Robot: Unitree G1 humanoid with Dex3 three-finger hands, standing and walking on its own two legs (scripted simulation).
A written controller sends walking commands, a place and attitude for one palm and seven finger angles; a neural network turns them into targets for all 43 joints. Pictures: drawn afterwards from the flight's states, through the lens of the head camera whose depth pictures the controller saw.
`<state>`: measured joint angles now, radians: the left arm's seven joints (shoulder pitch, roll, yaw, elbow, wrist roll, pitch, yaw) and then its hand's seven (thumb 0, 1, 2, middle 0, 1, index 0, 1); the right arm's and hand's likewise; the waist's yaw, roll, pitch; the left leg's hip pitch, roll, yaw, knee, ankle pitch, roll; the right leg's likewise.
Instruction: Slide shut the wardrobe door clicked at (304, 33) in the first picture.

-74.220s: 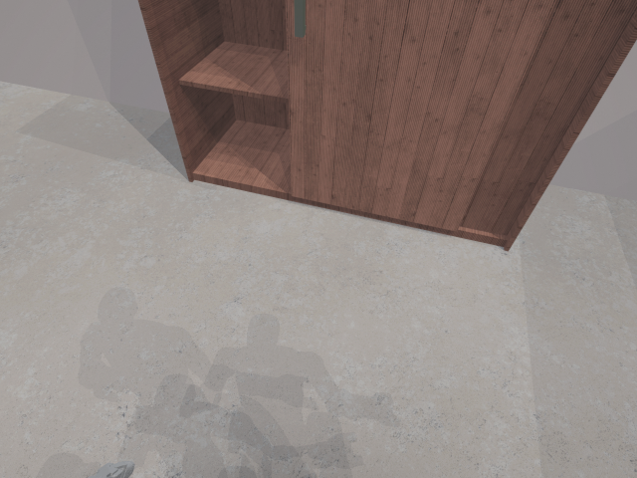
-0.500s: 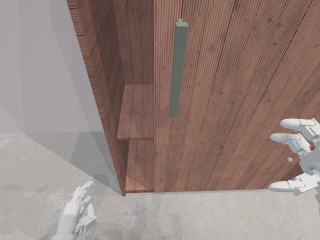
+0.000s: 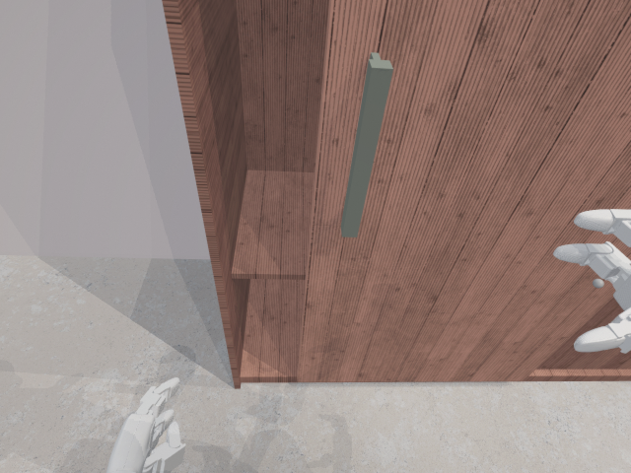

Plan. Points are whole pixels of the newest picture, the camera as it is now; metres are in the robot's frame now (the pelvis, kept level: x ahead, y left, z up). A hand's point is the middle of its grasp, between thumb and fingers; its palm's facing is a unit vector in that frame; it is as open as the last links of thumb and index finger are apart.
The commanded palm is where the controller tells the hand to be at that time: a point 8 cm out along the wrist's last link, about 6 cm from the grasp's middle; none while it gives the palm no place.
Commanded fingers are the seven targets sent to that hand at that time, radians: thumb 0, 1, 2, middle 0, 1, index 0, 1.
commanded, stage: raise the hand with hooked fingers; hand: right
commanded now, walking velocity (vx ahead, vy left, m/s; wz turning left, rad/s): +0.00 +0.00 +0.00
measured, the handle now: (360, 155) +0.53 -0.05 +0.16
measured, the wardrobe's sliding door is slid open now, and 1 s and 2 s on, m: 0.18 0.18 0.18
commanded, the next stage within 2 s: move the hooked fingers beside the handle in 0.34 s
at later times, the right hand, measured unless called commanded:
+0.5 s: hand (566, 273) +0.29 -0.24 +0.19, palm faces +0.01 +0.99 -0.11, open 13.9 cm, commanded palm +0.26 -0.29 +0.19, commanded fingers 0.00 0.50 -0.30 0.30 1.20 0.30 1.20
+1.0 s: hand (506, 237) +0.35 -0.21 +0.17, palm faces -0.04 +1.00 -0.06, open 14.0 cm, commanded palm +0.32 -0.25 +0.18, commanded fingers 0.00 0.50 -0.30 0.30 1.20 0.30 1.20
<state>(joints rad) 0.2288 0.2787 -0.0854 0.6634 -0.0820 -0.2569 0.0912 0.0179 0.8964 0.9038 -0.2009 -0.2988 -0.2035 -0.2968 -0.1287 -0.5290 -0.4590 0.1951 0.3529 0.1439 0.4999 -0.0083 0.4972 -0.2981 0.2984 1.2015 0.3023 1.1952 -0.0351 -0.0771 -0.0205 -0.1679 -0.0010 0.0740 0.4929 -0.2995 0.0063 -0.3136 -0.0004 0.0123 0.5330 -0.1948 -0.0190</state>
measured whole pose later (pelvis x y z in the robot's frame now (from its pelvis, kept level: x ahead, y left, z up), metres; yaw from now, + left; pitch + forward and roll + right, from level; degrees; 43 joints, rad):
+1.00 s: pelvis +0.02 +0.01 +0.00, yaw +1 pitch +0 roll +0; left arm 0.22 0.27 -0.06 0.66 -0.08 -0.24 0.09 0.02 0.90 0.90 -0.20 -0.30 -0.20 -0.30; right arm -0.24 -0.39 -0.33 0.21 0.30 0.13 0.35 -0.01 0.50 -0.30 0.30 1.20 0.30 1.20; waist -0.02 -0.07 -0.03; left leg -0.17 0.00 0.06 0.50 -0.33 0.02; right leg -0.30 -0.01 0.00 0.53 -0.23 -0.01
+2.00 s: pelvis +0.02 +0.01 +0.00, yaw +2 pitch +1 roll +1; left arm 0.28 0.26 -0.02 0.74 -0.05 -0.15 0.05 0.01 0.90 0.90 -0.20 -0.30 -0.20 -0.30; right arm -0.65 -0.26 -0.19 0.61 0.19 -0.01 0.10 -0.01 0.50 -0.30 0.30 1.20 0.30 1.20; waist 0.03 -0.05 -0.02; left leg -0.20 -0.02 0.04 0.49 -0.31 0.02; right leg -0.33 -0.02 -0.02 0.52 -0.21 0.00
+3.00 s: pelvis +0.03 +0.00 +0.00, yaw +3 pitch +4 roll +1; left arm 0.32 0.25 -0.01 0.72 -0.04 -0.12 0.03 0.01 0.90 0.90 -0.20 -0.30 -0.20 -0.30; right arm -0.68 -0.24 -0.20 0.69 0.16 -0.08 0.07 -0.01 0.50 -0.30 0.30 1.20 0.30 1.20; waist 0.05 -0.05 -0.04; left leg -0.26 -0.01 0.02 0.52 -0.33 0.01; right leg -0.38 -0.02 -0.03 0.55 -0.24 -0.01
